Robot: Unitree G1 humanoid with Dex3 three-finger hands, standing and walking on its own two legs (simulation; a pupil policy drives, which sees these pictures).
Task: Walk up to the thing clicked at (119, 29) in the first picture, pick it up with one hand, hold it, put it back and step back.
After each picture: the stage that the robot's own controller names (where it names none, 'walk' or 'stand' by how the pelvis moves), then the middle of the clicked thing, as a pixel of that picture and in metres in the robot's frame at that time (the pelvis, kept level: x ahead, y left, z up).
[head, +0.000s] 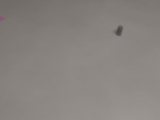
stand; (119, 30) +1.64 -0.54 -0.72
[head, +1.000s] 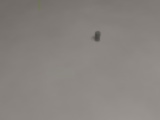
walk; (97, 36) +1.57 -0.12 -0.69
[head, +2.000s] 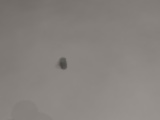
walk; (63, 63) +1.02 +0.22 -0.72
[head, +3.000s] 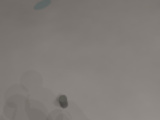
walk; (63, 101) +0.62 +0.19 -0.71
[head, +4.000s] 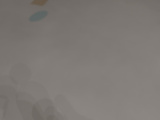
walk; out of the picture +0.41 +0.15 -0.71
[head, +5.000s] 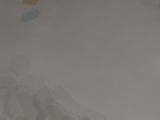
stand; out of the picture +0.33 +0.17 -0.72
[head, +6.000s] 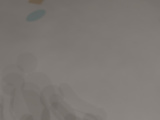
stand; out of the picture +0.33 +0.16 -0.72
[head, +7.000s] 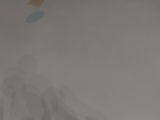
stand; out of the picture +0.33 +0.18 -0.72
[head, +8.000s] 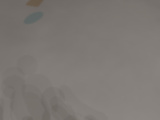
stand; out of the picture +0.32 +0.18 -0.73
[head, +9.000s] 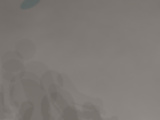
go down; out of the picture +0.33 +0.17 -0.72
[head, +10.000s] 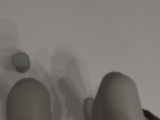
go down; (21, 63) +0.42 +0.18 -0.30
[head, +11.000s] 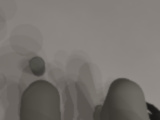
close in; (37, 67) +0.42 +0.17 -0.31
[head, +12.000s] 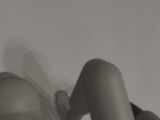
close in; out of the picture +0.42 +0.20 -0.23
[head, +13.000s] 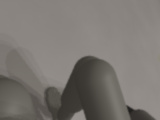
close; out of the picture +0.42 +0.22 -0.22
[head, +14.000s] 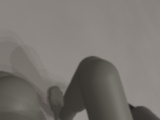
lift; out of the picture +0.39 +0.21 -0.23
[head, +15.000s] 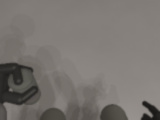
lift; (26, 87) +0.32 +0.18 -0.01
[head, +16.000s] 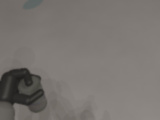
hold; (34, 94) +0.31 +0.16 +0.00
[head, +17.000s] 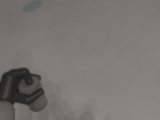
hold; (34, 94) +0.31 +0.17 +0.00
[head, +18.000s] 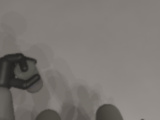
crouch; (30, 77) +0.37 +0.16 -0.07
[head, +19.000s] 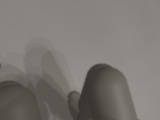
lower; out of the picture +0.42 +0.21 -0.20
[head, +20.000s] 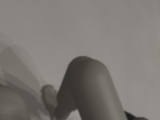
lower; out of the picture +0.43 +0.25 -0.24
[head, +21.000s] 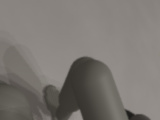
lower; out of the picture +0.43 +0.25 -0.24
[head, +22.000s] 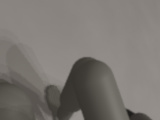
lower; out of the picture +0.43 +0.24 -0.24
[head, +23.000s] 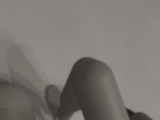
lower; out of the picture +0.42 +0.24 -0.24
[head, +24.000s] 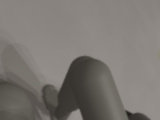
open; out of the picture +0.41 +0.22 -0.24
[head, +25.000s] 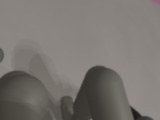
stand; out of the picture +0.40 +0.20 -0.24
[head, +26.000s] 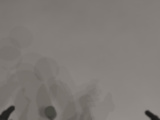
stand; (51, 113) +0.36 +0.16 -0.58
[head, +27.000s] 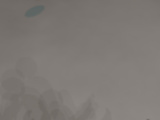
stand; out of the picture +0.35 +0.16 -0.66
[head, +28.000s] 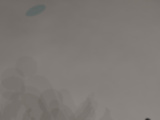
stand; out of the picture +0.35 +0.16 -0.66
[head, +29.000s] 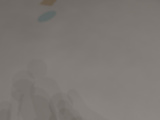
stand; out of the picture +0.38 +0.15 -0.72
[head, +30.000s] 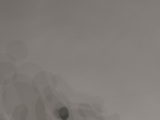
walk; (64, 113) +0.41 +0.13 -0.70
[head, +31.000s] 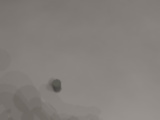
walk; (57, 86) +0.61 +0.14 -0.69
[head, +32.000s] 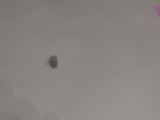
stand; (53, 62) +0.93 +0.20 -0.71
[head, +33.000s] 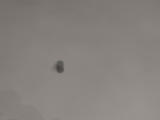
stand; (60, 67) +0.95 +0.18 -0.71
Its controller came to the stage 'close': yes
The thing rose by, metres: 0.70
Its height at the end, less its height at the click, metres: +0.00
